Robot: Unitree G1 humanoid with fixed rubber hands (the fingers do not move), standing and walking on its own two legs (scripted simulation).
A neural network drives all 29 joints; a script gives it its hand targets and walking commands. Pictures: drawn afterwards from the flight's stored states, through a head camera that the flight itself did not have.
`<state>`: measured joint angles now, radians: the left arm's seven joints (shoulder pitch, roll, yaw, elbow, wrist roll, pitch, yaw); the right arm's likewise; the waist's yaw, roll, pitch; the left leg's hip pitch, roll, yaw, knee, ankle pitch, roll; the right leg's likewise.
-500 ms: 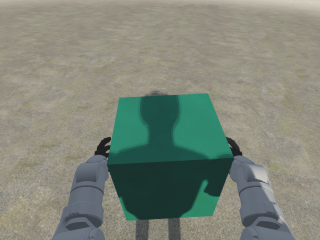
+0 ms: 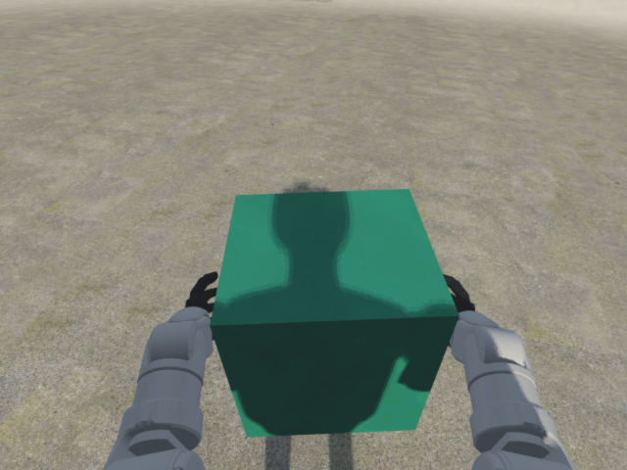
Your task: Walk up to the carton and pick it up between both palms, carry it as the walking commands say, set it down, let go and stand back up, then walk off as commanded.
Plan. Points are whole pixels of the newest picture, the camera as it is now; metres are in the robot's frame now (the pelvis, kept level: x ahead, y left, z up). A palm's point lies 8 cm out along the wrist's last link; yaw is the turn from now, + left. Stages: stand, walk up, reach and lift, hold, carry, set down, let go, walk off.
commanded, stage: hold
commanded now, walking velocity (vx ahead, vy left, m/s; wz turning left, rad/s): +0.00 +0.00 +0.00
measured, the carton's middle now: (327, 314) +0.36 -0.01 +0.00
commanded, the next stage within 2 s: carry in 0.62 s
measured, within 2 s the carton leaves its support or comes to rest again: neither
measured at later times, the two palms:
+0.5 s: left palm (197, 328) +0.30 +0.17 +0.04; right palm (461, 331) +0.30 -0.19 +0.05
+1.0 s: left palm (149, 330) +0.27 +0.22 +0.08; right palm (433, 315) +0.30 -0.14 +0.09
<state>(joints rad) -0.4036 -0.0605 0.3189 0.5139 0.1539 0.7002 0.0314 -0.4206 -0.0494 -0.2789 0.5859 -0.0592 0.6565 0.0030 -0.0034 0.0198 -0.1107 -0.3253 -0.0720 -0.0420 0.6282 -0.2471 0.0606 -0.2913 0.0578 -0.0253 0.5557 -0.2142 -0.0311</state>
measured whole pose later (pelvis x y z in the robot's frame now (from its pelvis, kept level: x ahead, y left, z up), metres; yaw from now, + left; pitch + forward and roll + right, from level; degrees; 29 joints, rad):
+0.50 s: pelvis +0.00 +0.00 +0.00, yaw +0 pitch -3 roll -2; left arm -0.37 -0.07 0.31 0.49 0.15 0.70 0.03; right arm -0.38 -0.04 -0.28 0.55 -0.06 0.66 0.01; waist 0.00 0.02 -0.11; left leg -0.32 -0.07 -0.04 0.63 -0.25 0.06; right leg -0.28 0.06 -0.03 0.55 -0.21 -0.03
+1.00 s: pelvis +0.00 +0.03 -0.01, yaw +4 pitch -3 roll +0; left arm -0.35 -0.07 0.23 0.03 0.15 1.17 0.02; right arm -0.36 -0.04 -0.26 0.09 -0.06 1.13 0.01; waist 0.00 -0.03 -0.11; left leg -0.36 -0.06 -0.04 0.76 -0.35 0.04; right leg -0.38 -0.05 -0.04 0.75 -0.33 0.01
